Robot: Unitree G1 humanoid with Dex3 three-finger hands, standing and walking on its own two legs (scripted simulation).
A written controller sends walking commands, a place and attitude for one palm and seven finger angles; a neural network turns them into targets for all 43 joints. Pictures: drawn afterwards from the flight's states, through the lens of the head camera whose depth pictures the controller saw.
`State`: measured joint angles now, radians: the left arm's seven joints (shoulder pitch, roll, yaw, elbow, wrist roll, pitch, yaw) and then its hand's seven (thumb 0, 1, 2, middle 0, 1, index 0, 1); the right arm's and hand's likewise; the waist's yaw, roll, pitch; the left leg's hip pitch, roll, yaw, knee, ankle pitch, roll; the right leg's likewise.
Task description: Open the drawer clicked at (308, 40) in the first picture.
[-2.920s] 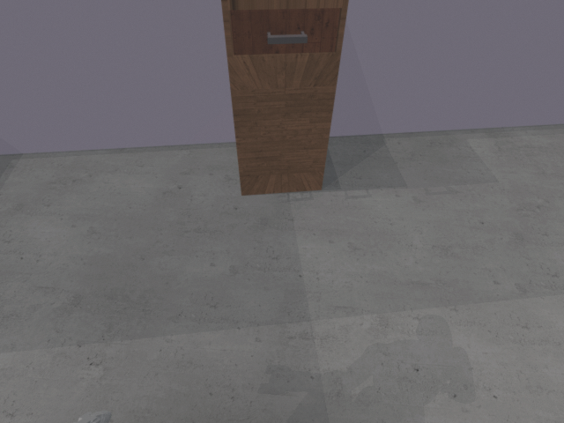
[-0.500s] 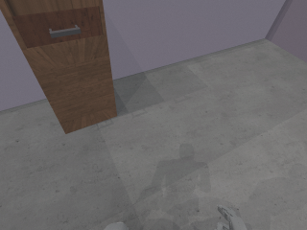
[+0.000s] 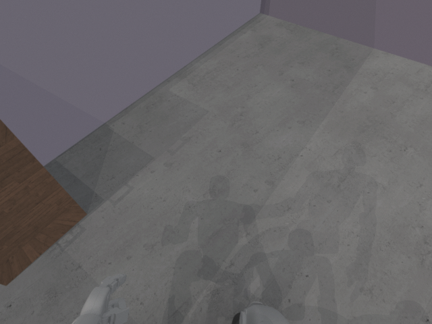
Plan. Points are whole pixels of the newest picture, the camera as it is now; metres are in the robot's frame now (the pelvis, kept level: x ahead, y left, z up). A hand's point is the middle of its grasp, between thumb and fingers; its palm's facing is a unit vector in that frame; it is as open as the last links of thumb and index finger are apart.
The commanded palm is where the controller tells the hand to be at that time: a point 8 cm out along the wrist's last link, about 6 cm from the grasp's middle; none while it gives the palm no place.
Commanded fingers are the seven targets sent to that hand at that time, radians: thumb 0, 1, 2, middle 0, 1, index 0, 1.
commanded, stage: walk to a spot facing it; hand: left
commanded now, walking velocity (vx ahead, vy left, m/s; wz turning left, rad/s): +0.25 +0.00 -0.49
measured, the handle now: out of the picture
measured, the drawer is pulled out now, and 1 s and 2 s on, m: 0.00 0.00 0.00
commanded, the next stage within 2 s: turn to face it in 0.08 s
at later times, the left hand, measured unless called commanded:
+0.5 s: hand (108, 319) +0.16 +0.23 -0.16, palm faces +0.05 -0.99 -0.16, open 7.4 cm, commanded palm none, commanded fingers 0.00 0.90 0.90 -0.20 -0.30 -0.20 -0.30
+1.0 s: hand (108, 288) +0.21 +0.23 -0.12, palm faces +0.26 -0.92 -0.29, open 7.4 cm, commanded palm none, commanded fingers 0.00 0.90 0.90 -0.20 -0.30 -0.20 -0.30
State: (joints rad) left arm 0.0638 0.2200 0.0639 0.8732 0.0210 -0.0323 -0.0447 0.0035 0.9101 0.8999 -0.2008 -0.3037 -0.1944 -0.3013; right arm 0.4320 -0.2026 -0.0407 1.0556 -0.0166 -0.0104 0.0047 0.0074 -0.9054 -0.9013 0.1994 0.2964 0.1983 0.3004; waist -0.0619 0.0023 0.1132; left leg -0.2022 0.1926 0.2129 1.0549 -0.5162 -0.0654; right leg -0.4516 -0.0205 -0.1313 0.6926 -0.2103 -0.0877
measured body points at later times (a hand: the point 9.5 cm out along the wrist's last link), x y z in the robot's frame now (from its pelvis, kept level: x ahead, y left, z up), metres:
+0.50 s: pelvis +0.13 +0.05 +0.02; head +0.14 +0.08 +0.47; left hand +0.16 +0.28 -0.15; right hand +0.22 -0.18 -0.11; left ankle +0.19 +0.13 -0.71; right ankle +0.09 -0.08 -0.68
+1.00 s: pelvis +0.13 +0.00 +0.02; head +0.16 -0.02 +0.47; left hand +0.19 +0.28 -0.10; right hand +0.23 -0.25 -0.14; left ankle +0.19 +0.13 -0.70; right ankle +0.15 -0.12 -0.71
